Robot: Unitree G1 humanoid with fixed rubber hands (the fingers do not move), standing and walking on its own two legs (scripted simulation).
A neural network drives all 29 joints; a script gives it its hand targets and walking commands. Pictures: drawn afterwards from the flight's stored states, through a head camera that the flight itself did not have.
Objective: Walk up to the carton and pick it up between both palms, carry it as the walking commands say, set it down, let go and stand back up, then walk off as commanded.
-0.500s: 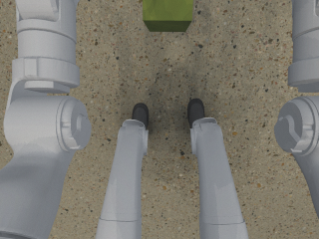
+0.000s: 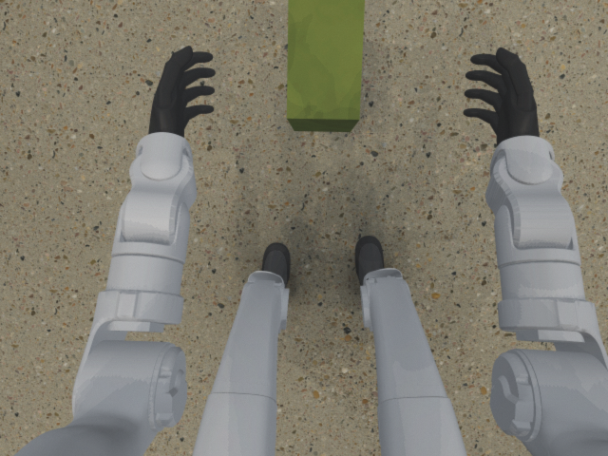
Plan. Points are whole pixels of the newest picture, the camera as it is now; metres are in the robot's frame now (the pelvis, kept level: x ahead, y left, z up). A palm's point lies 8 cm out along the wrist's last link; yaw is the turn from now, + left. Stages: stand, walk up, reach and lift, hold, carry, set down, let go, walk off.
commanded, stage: let go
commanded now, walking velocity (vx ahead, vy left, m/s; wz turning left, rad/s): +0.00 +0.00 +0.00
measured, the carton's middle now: (324, 75) +0.60 +0.00 -0.60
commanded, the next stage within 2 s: stand in 1.02 s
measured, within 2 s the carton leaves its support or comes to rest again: neither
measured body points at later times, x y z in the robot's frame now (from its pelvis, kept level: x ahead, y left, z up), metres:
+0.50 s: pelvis +0.04 +0.00 +0.06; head +0.10 +0.00 +0.50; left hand +0.27 +0.22 -0.03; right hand +0.26 -0.22 -0.03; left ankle +0.06 +0.14 -0.68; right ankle +0.08 -0.13 -0.68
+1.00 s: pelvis +0.10 +0.01 +0.06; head +0.12 +0.02 +0.51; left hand +0.26 +0.24 -0.02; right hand +0.27 -0.22 -0.01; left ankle +0.06 +0.14 -0.68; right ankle +0.08 -0.13 -0.68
